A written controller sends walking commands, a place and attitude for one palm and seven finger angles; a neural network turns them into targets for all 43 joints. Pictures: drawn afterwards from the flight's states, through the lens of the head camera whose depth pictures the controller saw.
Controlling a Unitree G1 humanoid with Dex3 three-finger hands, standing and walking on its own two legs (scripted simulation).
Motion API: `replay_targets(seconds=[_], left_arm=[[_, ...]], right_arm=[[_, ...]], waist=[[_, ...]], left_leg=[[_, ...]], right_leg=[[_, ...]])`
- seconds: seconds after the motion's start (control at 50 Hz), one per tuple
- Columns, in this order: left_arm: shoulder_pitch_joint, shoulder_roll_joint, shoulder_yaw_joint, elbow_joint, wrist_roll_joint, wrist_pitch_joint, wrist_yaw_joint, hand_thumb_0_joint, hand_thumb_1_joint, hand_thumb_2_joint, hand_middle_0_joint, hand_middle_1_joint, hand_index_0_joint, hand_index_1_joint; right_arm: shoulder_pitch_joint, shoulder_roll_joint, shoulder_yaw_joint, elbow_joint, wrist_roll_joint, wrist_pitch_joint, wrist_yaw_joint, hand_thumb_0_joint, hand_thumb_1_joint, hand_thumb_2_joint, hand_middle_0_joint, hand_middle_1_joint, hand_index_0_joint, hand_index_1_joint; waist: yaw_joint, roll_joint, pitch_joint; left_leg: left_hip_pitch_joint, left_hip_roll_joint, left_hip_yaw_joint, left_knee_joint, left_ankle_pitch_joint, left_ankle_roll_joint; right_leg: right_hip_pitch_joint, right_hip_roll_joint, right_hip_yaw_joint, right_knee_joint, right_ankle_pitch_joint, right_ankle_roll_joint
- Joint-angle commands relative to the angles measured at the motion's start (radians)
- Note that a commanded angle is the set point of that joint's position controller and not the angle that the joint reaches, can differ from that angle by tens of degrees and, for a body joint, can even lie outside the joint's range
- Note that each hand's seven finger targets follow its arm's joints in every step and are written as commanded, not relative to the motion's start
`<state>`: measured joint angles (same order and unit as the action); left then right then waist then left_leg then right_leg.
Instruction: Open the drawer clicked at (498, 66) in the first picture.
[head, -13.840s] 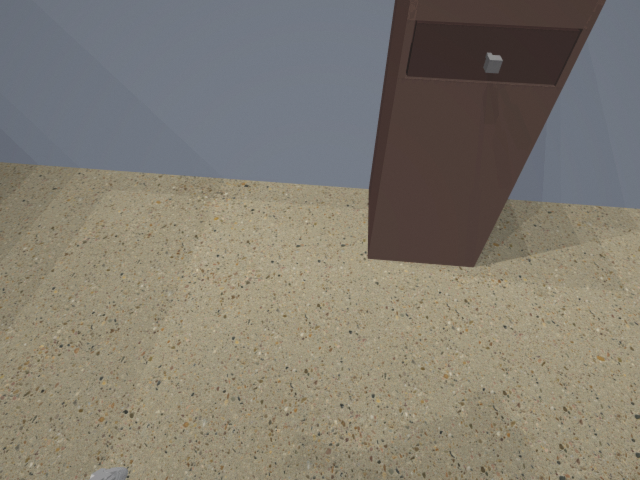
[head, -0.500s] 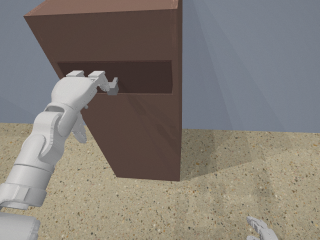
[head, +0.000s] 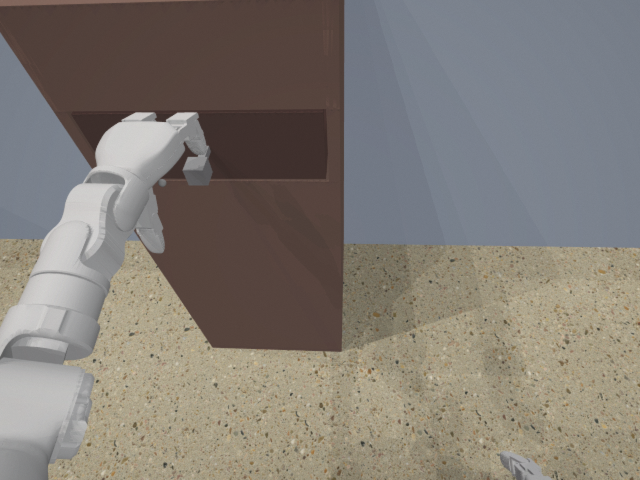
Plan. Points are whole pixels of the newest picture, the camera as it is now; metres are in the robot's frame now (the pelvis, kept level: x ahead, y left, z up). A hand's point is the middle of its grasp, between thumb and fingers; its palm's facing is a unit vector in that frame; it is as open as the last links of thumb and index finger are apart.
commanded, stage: move the hooked fingers above the handle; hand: left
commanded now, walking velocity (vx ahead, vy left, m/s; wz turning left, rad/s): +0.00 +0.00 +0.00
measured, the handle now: (200, 163) +0.55 +0.23 +0.07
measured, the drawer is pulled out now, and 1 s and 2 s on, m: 0.00 0.00 0.00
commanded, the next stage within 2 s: none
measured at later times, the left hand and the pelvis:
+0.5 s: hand (172, 155) +0.50 +0.24 +0.13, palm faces -0.02 -0.01 -1.00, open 13.8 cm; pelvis +0.00 +0.00 -0.01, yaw -1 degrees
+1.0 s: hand (163, 156) +0.49 +0.24 +0.14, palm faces -0.01 +0.00 -1.00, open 13.8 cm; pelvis +0.01 +0.00 -0.01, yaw -1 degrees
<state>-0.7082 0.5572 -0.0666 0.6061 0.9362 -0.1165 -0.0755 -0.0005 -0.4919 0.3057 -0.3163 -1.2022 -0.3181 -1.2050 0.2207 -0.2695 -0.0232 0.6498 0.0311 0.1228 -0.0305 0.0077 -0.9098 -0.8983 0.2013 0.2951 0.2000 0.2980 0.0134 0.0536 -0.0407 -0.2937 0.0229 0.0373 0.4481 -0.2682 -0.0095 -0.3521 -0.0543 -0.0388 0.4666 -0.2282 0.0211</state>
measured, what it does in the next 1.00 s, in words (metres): stands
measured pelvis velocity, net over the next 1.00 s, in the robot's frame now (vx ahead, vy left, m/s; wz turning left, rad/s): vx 0.01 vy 0.00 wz -0.01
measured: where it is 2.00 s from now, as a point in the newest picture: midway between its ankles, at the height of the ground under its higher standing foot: outside the picture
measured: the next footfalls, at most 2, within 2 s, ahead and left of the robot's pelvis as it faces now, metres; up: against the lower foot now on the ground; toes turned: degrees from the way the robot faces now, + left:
none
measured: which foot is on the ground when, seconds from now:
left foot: down 0.00-1.00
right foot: down 0.00-1.00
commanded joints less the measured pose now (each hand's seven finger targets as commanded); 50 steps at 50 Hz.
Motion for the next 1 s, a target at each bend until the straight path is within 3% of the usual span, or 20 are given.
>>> replay_targets(seconds=[0.0, 0.06, 0.14, 0.2, 0.28, 0.3, 0.34, 0.38, 0.46, 0.48, 0.54, 0.6, 0.66, 0.72, 0.74, 0.8, 0.84, 0.88, 0.94, 0.98], left_arm=[[-0.482, 0.289, 0.141, -0.131, 0.019, 0.005, 0.066, 0.000, -0.500, 0.300, -0.300, -1.200, -0.300, -1.200], [-0.507, 0.295, 0.139, -0.137, 0.022, -0.003, 0.068, 0.000, -0.500, 0.300, -0.300, -1.200, -0.300, -1.200], [-0.510, 0.262, 0.112, -0.067, 0.016, -0.006, 0.057, 0.000, -0.500, 0.300, -0.300, -1.200, -0.300, -1.200], [-0.583, 0.265, 0.100, -0.071, 0.025, -0.024, 0.062, 0.000, -0.500, 0.300, -0.300, -1.200, -0.300, -1.200], [-0.660, 0.284, 0.106, 0.027, 0.038, -0.030, 0.091, 0.000, -0.500, 0.300, -0.300, -1.200, -0.300, -1.200], [-0.681, 0.318, 0.129, 0.056, 0.045, -0.030, 0.101, 0.000, -0.500, 0.300, -0.300, -1.200, -0.300, -1.200], [-0.714, 0.360, 0.155, 0.075, 0.059, -0.036, 0.120, 0.000, -0.500, 0.300, -0.300, -1.200, -0.300, -1.200], [-0.739, 0.343, 0.131, 0.135, 0.074, -0.023, 0.137, 0.000, -0.500, 0.300, -0.300, -1.200, -0.300, -1.200], [-0.742, 0.382, 0.157, 0.127, 0.089, -0.018, 0.137, 0.000, -0.500, 0.300, -0.300, -1.200, -0.300, -1.200], [-0.724, 0.349, 0.137, 0.119, 0.087, -0.015, 0.132, 0.000, -0.500, 0.300, -0.300, -1.200, -0.300, -1.200], [-0.645, 0.343, 0.148, 0.138, 0.071, -0.010, 0.103, 0.000, -0.500, 0.300, -0.300, -1.200, -0.300, -1.200], [-0.619, 0.347, 0.143, 0.129, 0.070, -0.008, 0.091, 0.000, -0.500, 0.300, -0.300, -1.200, -0.300, -1.200], [-0.662, 0.354, 0.147, 0.065, 0.063, -0.029, 0.096, 0.000, -0.500, 0.300, -0.300, -1.200, -0.300, -1.200], [-0.628, 0.419, 0.213, 0.047, 0.064, -0.043, 0.114, 0.000, -0.500, 0.300, -0.300, -1.200, -0.300, -1.200], [-0.651, 0.406, 0.197, 0.038, 0.061, -0.046, 0.119, 0.000, -0.500, 0.300, -0.300, -1.200, -0.300, -1.200], [-0.647, 0.386, 0.183, 0.055, 0.065, -0.029, 0.136, 0.000, -0.500, 0.300, -0.300, -1.200, -0.300, -1.200], [-0.701, 0.346, 0.138, 0.051, 0.068, -0.019, 0.136, 0.000, -0.500, 0.300, -0.300, -1.200, -0.300, -1.200], [-0.690, 0.343, 0.137, 0.043, 0.064, -0.012, 0.130, 0.000, -0.500, 0.300, -0.300, -1.200, -0.300, -1.200], [-0.689, 0.282, 0.085, 0.087, 0.057, 0.002, 0.102, 0.000, -0.500, 0.300, -0.300, -1.200, -0.300, -1.200], [-0.676, 0.295, 0.088, 0.125, 0.058, 0.009, 0.089, 0.000, -0.500, 0.300, -0.300, -1.200, -0.300, -1.200]], right_arm=[[0.019, -0.129, -0.052, -0.098, -0.005, -0.020, -0.003, 0.000, -0.900, -0.900, 0.200, 0.300, 0.200, 0.300], [0.039, -0.131, -0.061, -0.100, -0.008, -0.017, -0.002, 0.000, -0.900, -0.900, 0.200, 0.300, 0.200, 0.300], [0.062, -0.138, -0.066, -0.085, -0.004, -0.008, -0.005, 0.000, -0.900, -0.900, 0.200, 0.300, 0.200, 0.300], [0.084, -0.137, -0.069, -0.072, -0.008, -0.004, -0.007, 0.000, -0.900, -0.900, 0.200, 0.300, 0.200, 0.300], [0.121, -0.141, -0.070, -0.044, -0.009, -0.005, -0.010, 0.000, -0.900, -0.900, 0.200, 0.300, 0.200, 0.300], [0.131, -0.146, -0.070, -0.037, -0.011, -0.005, -0.013, 0.000, -0.900, -0.900, 0.200, 0.300, 0.200, 0.300], [0.144, -0.150, -0.069, -0.039, -0.016, -0.008, -0.015, 0.000, -0.900, -0.900, 0.200, 0.300, 0.200, 0.300], [0.160, -0.146, -0.068, -0.031, -0.016, -0.010, -0.013, 0.000, -0.900, -0.900, 0.200, 0.300, 0.200, 0.300], [0.175, -0.149, -0.073, -0.041, -0.020, -0.009, -0.010, 0.000, -0.900, -0.900, 0.200, 0.300, 0.200, 0.300], [0.177, -0.145, -0.078, -0.046, -0.021, -0.007, -0.007, 0.000, -0.900, -0.900, 0.200, 0.300, 0.200, 0.300], [0.178, -0.153, -0.079, -0.054, -0.016, 0.005, -0.006, 0.000, -0.900, -0.900, 0.200, 0.300, 0.200, 0.300], [0.166, -0.157, -0.075, -0.057, -0.010, 0.013, -0.010, 0.000, -0.900, -0.900, 0.200, 0.300, 0.200, 0.300], [0.167, -0.154, -0.079, -0.057, -0.009, 0.013, -0.011, 0.000, -0.900, -0.900, 0.200, 0.300, 0.200, 0.300], [0.165, -0.151, -0.081, -0.060, -0.013, 0.012, -0.014, 0.000, -0.900, -0.900, 0.200, 0.300, 0.200, 0.300], [0.162, -0.153, -0.080, -0.056, -0.014, 0.011, -0.015, 0.000, -0.900, -0.900, 0.200, 0.300, 0.200, 0.300], [0.155, -0.149, -0.080, -0.048, -0.011, 0.006, -0.011, 0.000, -0.900, -0.900, 0.200, 0.300, 0.200, 0.300], [0.153, -0.151, -0.080, -0.045, -0.010, 0.003, -0.011, 0.000, -0.900, -0.900, 0.200, 0.300, 0.200, 0.300], [0.158, -0.149, -0.082, -0.044, -0.010, 0.001, -0.009, 0.000, -0.900, -0.900, 0.200, 0.300, 0.200, 0.300], [0.149, -0.150, -0.076, -0.045, -0.008, 0.003, -0.013, 0.000, -0.900, -0.900, 0.200, 0.300, 0.200, 0.300], [0.141, -0.152, -0.070, -0.045, -0.004, 0.006, -0.017, 0.000, -0.900, -0.900, 0.200, 0.300, 0.200, 0.300]], waist=[[-0.001, -0.021, -0.379], [-0.009, -0.024, -0.431], [-0.036, -0.069, -0.374], [-0.041, -0.013, -0.401], [-0.072, -0.015, -0.368], [-0.074, -0.025, -0.368], [-0.071, -0.021, -0.422], [-0.084, -0.010, -0.418], [-0.067, 0.030, -0.512], [-0.067, 0.041, -0.521], [-0.063, -0.021, -0.488], [-0.062, -0.038, -0.424], [-0.064, -0.003, -0.440], [-0.046, -0.006, -0.475], [-0.059, 0.008, -0.468], [-0.060, 0.019, -0.440], [-0.084, 0.013, -0.444], [-0.074, 0.024, -0.469], [-0.093, -0.016, -0.421], [-0.091, -0.028, -0.379]], left_leg=[[0.075, -0.046, 0.020, 0.009, 0.447, 0.039], [0.088, -0.044, 0.017, 0.026, 0.476, 0.043], [0.067, -0.043, 0.016, 0.032, 0.445, 0.047], [0.083, -0.044, 0.013, 0.044, 0.453, 0.045], [0.048, -0.042, 0.003, 0.056, 0.401, 0.042], [0.030, -0.042, 0.004, 0.057, 0.382, 0.041], [0.012, -0.047, 0.006, 0.067, 0.391, 0.042], [-0.004, -0.043, 0.006, 0.075, 0.380, 0.040], [0.012, -0.037, 0.010, 0.090, 0.456, 0.040], [0.031, -0.035, 0.012, 0.098, 0.488, 0.042], [0.015, -0.030, 0.015, 0.093, 0.510, 0.046], [-0.019, -0.030, 0.021, 0.077, 0.437, 0.049], [0.002, -0.031, 0.016, 0.077, 0.436, 0.049], [0.005, -0.035, 0.020, 0.080, 0.444, 0.051], [0.006, -0.035, 0.019, 0.082, 0.448, 0.049], [0.013, -0.032, 0.017, 0.079, 0.436, 0.046], [0.027, -0.033, 0.014, 0.083, 0.434, 0.046], [0.050, -0.034, 0.011, 0.084, 0.446, 0.046], [0.038, -0.035, 0.014, 0.079, 0.410, 0.047], [0.017, -0.038, 0.014, 0.074, 0.361, 0.048]], right_leg=[[0.207, 0.060, -0.004, 0.017, 0.363, -0.056], [0.214, 0.063, 0.003, 0.025, 0.389, -0.054], [0.171, 0.069, -0.003, 0.020, 0.363, -0.052], [0.141, 0.070, 0.002, 0.031, 0.356, -0.053], [0.086, 0.074, 0.000, 0.037, 0.309, -0.054], [0.086, 0.074, 0.002, 0.039, 0.300, -0.053], [0.114, 0.073, 0.006, 0.051, 0.317, -0.053], [0.090, 0.074, 0.006, 0.059, 0.312, -0.052], [0.130, 0.074, 0.011, 0.080, 0.373, -0.051], [0.122, 0.076, 0.010, 0.082, 0.387, -0.050], [0.138, 0.080, 0.005, 0.073, 0.403, -0.048], [0.123, 0.080, 0.005, 0.063, 0.373, -0.045], [0.117, 0.080, 0.010, 0.060, 0.359, -0.048], [0.153, 0.079, 0.012, 0.067, 0.376, -0.048], [0.144, 0.080, 0.010, 0.065, 0.374, -0.049], [0.115, 0.080, 0.005, 0.063, 0.350, -0.048], [0.103, 0.081, 0.005, 0.058, 0.345, -0.048], [0.110, 0.081, 0.006, 0.059, 0.353, -0.049], [0.095, 0.078, 0.002, 0.046, 0.335, -0.046], [0.077, 0.076, 0.004, 0.042, 0.310, -0.045]])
